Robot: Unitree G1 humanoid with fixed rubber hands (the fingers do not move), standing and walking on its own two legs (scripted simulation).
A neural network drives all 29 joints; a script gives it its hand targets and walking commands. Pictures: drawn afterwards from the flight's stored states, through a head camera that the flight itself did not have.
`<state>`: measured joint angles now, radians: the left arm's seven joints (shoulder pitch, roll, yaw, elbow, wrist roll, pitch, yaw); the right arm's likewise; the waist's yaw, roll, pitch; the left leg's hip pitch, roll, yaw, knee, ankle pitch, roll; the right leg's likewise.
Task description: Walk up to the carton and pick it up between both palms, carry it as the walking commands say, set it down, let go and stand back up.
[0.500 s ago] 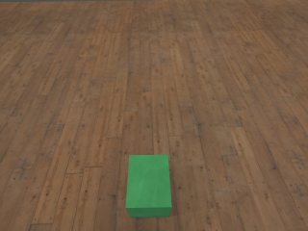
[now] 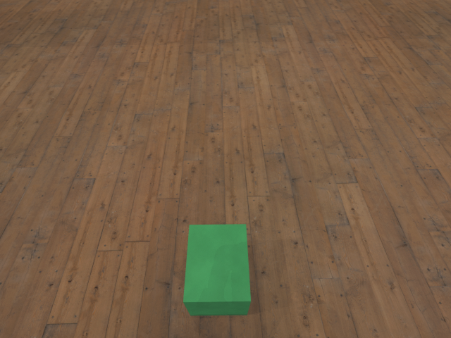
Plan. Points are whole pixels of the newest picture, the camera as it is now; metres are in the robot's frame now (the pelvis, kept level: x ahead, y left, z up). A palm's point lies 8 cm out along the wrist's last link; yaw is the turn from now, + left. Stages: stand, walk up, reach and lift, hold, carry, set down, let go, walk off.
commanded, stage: stand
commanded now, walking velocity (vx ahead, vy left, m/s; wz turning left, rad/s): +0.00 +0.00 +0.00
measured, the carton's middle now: (218, 270) +0.44 +0.04 -0.65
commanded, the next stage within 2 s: reach and lift in 0.56 s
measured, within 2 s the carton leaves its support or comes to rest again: neither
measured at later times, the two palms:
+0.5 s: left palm out of the picture -0.03 +0.22 -0.14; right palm out of the picture +0.00 -0.23 -0.14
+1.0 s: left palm out of the picture +0.11 +0.21 -0.17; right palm out of the picture +0.12 -0.20 -0.15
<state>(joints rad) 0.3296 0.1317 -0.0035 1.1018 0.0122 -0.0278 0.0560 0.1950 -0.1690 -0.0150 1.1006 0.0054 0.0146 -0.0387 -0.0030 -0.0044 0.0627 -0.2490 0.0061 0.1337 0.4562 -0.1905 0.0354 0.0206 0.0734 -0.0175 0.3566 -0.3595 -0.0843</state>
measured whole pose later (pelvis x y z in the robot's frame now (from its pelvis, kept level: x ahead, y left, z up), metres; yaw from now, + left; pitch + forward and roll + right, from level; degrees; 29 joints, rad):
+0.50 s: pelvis -0.01 +0.00 +0.00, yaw +1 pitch -2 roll +0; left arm 0.34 0.16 0.00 1.08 0.01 -0.01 0.05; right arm 0.23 -0.18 -0.01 1.11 0.00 0.02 -0.03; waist -0.01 -0.01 0.06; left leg -0.25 0.02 0.12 0.46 -0.18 0.03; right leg 0.03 0.09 -0.03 0.34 -0.34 -0.09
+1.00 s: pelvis -0.03 +0.02 -0.03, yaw -2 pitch +17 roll +0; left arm 0.10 0.06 0.06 0.52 0.04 0.45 0.09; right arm 0.04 -0.15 -0.05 0.57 -0.02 0.40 0.04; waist -0.01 -0.03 -0.02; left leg -0.76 -0.02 0.04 0.69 -0.22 0.04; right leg -0.56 0.07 0.00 0.72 -0.44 -0.06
